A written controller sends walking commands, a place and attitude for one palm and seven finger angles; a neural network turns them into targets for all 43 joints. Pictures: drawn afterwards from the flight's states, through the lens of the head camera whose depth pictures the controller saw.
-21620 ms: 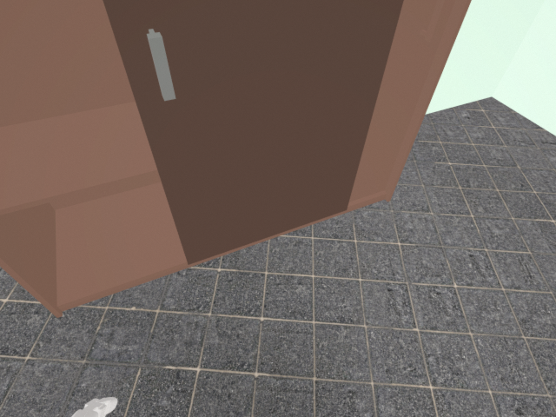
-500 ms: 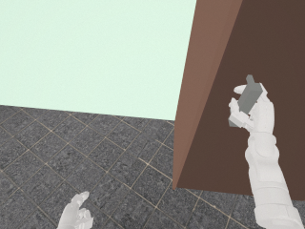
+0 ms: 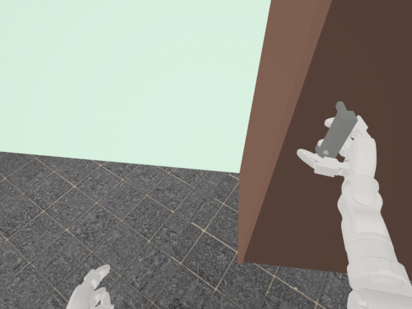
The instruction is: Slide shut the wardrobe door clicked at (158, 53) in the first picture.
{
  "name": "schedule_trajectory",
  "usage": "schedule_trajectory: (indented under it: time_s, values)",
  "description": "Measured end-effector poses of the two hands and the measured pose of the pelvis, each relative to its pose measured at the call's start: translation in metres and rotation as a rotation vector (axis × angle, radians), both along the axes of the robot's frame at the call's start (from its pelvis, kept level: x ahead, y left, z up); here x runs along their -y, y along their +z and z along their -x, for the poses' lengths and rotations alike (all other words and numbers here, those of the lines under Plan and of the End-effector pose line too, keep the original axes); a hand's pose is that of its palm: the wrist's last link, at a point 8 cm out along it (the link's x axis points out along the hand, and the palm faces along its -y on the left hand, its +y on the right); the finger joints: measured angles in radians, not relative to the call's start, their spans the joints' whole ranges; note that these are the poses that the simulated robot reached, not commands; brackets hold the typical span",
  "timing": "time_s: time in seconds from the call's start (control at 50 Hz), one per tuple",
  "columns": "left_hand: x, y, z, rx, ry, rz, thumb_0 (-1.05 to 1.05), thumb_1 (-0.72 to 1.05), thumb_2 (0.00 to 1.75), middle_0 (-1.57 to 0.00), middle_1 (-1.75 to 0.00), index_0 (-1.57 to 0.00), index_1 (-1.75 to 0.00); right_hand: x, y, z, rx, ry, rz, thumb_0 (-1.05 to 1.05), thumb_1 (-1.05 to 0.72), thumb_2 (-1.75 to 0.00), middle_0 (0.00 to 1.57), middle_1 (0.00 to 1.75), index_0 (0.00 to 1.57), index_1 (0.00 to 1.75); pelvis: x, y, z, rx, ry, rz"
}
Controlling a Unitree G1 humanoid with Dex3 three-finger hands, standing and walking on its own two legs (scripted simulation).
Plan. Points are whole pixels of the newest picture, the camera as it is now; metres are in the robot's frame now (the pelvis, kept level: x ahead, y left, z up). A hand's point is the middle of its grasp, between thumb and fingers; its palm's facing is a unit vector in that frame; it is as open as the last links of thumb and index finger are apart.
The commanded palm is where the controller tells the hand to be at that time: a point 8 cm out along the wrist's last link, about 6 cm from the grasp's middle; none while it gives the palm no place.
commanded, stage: loosen the grip on the handle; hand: right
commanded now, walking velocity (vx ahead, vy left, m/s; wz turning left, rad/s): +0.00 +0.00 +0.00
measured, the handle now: (330, 135) +0.45 -0.22 +0.13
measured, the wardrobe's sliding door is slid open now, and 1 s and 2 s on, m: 0.00 0.00 0.00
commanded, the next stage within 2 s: slip the hand off the handle in 0.30 s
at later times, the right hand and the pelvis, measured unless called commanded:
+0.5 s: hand (322, 154) +0.40 -0.19 +0.11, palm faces +0.19 +0.97 -0.13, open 14.2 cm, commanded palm +0.37 -0.26 +0.11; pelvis +0.02 -0.01 +0.00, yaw +0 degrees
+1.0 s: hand (348, 158) +0.41 -0.25 +0.10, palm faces +0.21 +0.97 -0.15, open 13.8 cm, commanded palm +0.36 -0.32 +0.11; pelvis +0.02 -0.01 -0.01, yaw +1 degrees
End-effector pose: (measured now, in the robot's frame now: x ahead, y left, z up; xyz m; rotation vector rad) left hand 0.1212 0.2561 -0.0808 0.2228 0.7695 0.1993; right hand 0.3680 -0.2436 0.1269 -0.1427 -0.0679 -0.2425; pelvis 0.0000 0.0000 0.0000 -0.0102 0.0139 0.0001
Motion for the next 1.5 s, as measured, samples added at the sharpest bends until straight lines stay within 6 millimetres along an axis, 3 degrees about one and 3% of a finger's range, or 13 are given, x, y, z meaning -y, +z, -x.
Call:
schedule_trajectory:
  time_s: [0.12, 0.26, 0.52, 0.66, 0.86, 1.02, 1.12, 1.24, 1.5]
  values:
    - [-0.006, -0.006, 0.016, -0.051, 0.019, -0.021, 0.01, 0.9, 0.9, -0.21, -0.3, -0.2, -0.3, -0.003, -0.004, -0.008, 0.011, 0.034, 0.005, -0.01, 0.32, -0.32, 0.41, 1.34, 0.36, 1.33, -0.001, -0.003, 0.001, -0.019, 0.011, -0.004]
    - [0.001, -0.013, 0.017, -0.097, 0.019, -0.013, 0.01, 0.9, 0.9, -0.2, -0.3, -0.2, -0.3, -0.001, -0.008, -0.007, 0.043, 0.052, 0.005, -0.01, 0.49, -0.23, 0.41, 1.32, 0.34, 1.25, 0.004, -0.003, -0.01, -0.036, 0.014, -0.009]
    - [0.032, -0.011, -0.031, -0.039, -0.048, 0.028, 0.01, 0.9, 0.9, -0.21, -0.3, -0.21, -0.3, -0.001, -0.008, -0.005, 0.043, 0.063, 0.008, -0.01, 0.55, -0.2, 0.4, 1.27, 0.33, 1.2, 0.014, -0.003, -0.025, -0.05, 0.005, -0.013]
    - [0.037, -0.005, -0.046, -0.008, -0.045, 0.025, 0.01, 0.9, 0.9, -0.21, -0.3, -0.21, -0.3, 0.009, -0.009, -0.006, 0.023, 0.084, 0.006, -0.02, 0.55, -0.2, 0.42, 1.25, 0.35, 1.2, 0.014, -0.003, -0.028, -0.045, 0.009, -0.016]
    - [0.025, -0.009, -0.033, -0.059, -0.011, 0.0, 0.01, 0.9, 0.9, -0.21, -0.3, -0.21, -0.3, 0.026, -0.012, -0.009, 0.003, 0.071, 0.005, -0.02, 0.55, -0.2, 0.47, 1.26, 0.41, 1.23, 0.012, -0.004, -0.027, -0.055, 0.011, -0.016]
    - [0.012, -0.016, -0.01, -0.119, 0.027, -0.019, 0.01, 0.9, 0.9, -0.21, -0.3, -0.21, -0.3, 0.057, -0.016, -0.005, -0.021, 0.021, 0.012, -0.02, 0.55, -0.2, 0.44, 1.24, 0.41, 1.23, 0.009, -0.006, -0.024, -0.067, 0.013, -0.018]
    - [0.007, -0.018, -0.001, -0.131, 0.038, -0.017, 0.01, 0.9, 0.9, -0.21, -0.3, -0.21, -0.3, 0.079, -0.015, 0.01, -0.004, -0.032, 0.005, -0.02, 0.55, -0.2, 0.36, 1.2, 0.35, 1.19, 0.01, -0.006, -0.027, -0.077, 0.017, -0.02]
    - [0.009, -0.019, -0.008, -0.118, 0.019, -0.019, 0.01, 0.9, 0.9, -0.21, -0.3, -0.2, -0.3, 0.084, -0.021, 0.035, -0.001, -0.008, 0.006, -0.02, 0.55, -0.2, 0.29, 1.17, 0.28, 1.16, 0.013, -0.007, -0.031, -0.071, 0.01, -0.024]
    - [0.04, 0.002, -0.078, 0.095, -0.094, 0.009, 0.01, 0.9, 0.9, -0.21, -0.3, -0.2, -0.3, 0.079, -0.023, 0.083, 0.014, -0.008, 0.01, -0.02, 0.55, -0.2, 0.26, 1.15, 0.25, 1.15, 0.017, -0.008, -0.038, -0.047, -0.005, -0.028]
